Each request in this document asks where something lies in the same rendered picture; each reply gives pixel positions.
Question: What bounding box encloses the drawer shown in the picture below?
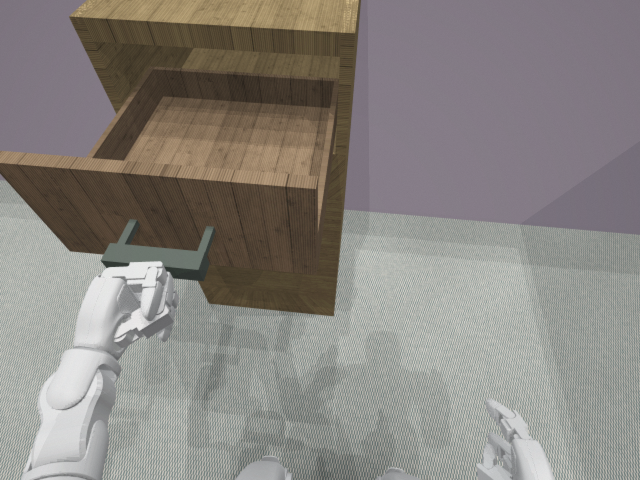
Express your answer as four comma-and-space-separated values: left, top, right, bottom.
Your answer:
0, 66, 339, 275

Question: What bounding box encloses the left robot hand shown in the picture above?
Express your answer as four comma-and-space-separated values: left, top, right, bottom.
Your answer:
73, 261, 180, 361

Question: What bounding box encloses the left robot shin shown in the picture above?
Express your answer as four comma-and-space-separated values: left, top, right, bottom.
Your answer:
261, 456, 281, 465

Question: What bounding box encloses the right robot shin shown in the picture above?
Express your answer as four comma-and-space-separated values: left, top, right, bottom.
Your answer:
384, 467, 405, 475

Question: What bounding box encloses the handle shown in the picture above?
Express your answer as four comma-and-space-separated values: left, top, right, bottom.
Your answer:
100, 219, 216, 281

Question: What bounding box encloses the left robot forearm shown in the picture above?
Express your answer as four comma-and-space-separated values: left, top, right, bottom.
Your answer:
21, 347, 122, 480

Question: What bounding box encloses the robot shin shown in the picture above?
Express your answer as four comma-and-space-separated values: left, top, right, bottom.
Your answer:
384, 467, 405, 475
261, 456, 281, 465

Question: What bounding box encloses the right robot hand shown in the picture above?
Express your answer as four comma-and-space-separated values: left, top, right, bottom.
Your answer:
477, 398, 555, 480

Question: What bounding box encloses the cabinet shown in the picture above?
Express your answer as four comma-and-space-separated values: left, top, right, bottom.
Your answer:
69, 0, 361, 316

